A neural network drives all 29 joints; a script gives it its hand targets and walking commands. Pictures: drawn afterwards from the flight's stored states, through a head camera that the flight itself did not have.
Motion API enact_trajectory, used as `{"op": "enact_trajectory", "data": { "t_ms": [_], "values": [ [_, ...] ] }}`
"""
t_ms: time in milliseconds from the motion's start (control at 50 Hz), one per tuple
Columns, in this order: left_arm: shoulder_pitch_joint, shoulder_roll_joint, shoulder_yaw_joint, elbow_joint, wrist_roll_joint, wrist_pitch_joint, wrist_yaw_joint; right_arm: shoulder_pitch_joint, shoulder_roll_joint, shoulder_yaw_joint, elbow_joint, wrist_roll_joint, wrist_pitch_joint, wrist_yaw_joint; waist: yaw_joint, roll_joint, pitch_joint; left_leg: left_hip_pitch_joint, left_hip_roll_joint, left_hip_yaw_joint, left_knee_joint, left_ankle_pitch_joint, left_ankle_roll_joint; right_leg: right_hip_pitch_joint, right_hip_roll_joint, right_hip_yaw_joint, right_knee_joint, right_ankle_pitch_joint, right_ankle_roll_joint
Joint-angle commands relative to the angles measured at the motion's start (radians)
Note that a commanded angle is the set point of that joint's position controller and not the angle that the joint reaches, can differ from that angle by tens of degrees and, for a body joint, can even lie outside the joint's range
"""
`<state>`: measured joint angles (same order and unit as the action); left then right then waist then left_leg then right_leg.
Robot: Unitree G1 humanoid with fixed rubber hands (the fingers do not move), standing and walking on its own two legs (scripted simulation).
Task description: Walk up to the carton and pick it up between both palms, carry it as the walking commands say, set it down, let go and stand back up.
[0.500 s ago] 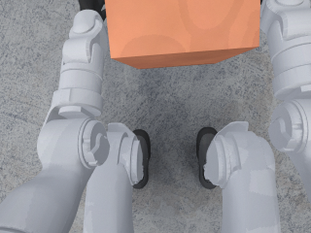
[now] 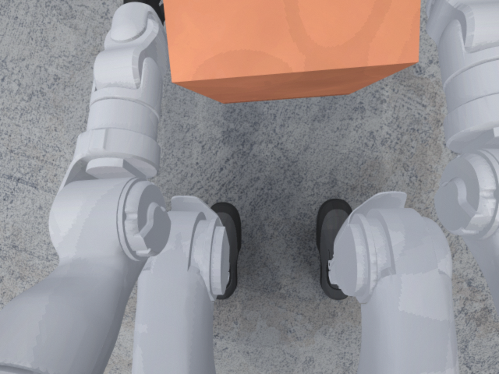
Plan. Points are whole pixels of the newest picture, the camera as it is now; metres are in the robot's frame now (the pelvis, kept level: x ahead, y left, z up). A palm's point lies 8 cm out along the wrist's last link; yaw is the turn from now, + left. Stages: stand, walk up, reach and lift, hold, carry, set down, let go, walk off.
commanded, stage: set down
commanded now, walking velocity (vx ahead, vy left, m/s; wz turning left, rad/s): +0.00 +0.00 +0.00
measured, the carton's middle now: out of the picture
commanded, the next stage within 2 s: none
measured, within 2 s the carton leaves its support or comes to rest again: neither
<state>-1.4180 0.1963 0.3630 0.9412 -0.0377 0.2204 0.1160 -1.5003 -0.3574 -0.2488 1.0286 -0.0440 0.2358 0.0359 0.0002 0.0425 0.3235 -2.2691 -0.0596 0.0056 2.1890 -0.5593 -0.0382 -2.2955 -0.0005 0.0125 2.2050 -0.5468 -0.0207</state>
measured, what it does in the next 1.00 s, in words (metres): stands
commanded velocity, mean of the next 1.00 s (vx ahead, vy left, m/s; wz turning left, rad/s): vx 0.00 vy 0.00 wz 0.00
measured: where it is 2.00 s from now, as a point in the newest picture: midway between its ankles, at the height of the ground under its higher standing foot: (278, 265)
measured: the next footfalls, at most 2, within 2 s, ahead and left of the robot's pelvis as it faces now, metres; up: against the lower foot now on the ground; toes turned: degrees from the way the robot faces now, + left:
none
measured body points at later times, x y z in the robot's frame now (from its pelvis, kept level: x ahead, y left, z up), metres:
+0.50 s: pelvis +0.00 +0.00 +0.01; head +0.37 -0.03 +0.27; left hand +0.56 +0.14 -0.15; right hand +0.57 -0.20 -0.15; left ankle +0.12 +0.12 -0.33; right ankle +0.12 -0.11 -0.33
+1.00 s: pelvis +0.01 +0.00 +0.02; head +0.37 -0.02 +0.28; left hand +0.57 +0.17 -0.13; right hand +0.58 -0.24 -0.12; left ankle +0.12 +0.12 -0.33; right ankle +0.12 -0.11 -0.33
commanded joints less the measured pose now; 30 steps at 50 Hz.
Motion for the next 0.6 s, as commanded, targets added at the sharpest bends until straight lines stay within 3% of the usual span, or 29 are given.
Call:
{"op": "enact_trajectory", "data": {
  "t_ms": [0,160,280,360,440,480,580],
  "values": [
    [-0.547,-0.884,-0.338,-0.088,-0.081,-0.009,-0.248,-0.414,0.872,0.269,-0.044,0.073,-0.009,0.25,-0.039,-0.08,-1.009,0.441,-0.065,0.073,-0.15,0.159,0.013,0.583,0.062,-0.038,-0.184,0.2,-0.008],
    [-0.537,-0.807,-0.309,-0.082,-0.069,-0.025,-0.227,-0.394,0.798,0.247,-0.032,0.058,-0.022,0.237,-0.042,-0.084,-1.011,0.451,-0.066,0.076,-0.145,0.159,0.006,0.613,0.058,-0.035,-0.182,0.204,0.0],
    [-0.5,-0.657,-0.261,-0.082,-0.048,-0.051,-0.19,-0.369,0.651,0.215,-0.023,0.044,-0.049,0.196,-0.036,-0.081,-1.035,0.474,-0.064,0.08,-0.14,0.179,-0.008,0.654,0.055,-0.03,-0.178,0.226,0.008],
    [-0.393,-0.38,-0.166,-0.083,-0.009,-0.083,-0.118,-0.337,0.361,0.157,-0.013,0.034,-0.084,0.113,-0.016,-0.077,-1.074,0.511,-0.055,0.087,-0.141,0.202,-0.029,0.699,0.047,-0.024,-0.178,0.242,0.022],
    [-0.248,0.072,-0.073,-0.038,-0.001,-0.129,0.015,-0.274,-0.114,0.108,-0.008,0.074,-0.134,-0.041,-0.001,-0.078,-1.127,0.554,-0.038,0.088,-0.152,0.226,-0.041,0.742,0.036,-0.016,-0.191,0.26,0.036],
    [-0.222,0.127,-0.081,0.0,-0.039,-0.138,0.049,-0.285,-0.171,0.126,0.013,0.109,-0.143,-0.081,0.005,-0.096,-1.123,0.54,-0.031,0.076,-0.153,0.232,-0.036,0.74,0.031,-0.004,-0.191,0.256,0.039],
    [-0.221,0.145,-0.128,-0.013,-0.108,-0.162,0.062,-0.302,-0.194,0.163,0.011,0.171,-0.168,-0.093,0.005,-0.106,-1.199,0.549,-0.022,0.065,-0.151,0.309,-0.033,0.764,0.022,0.003,-0.172,0.335,0.04]
  ]
}}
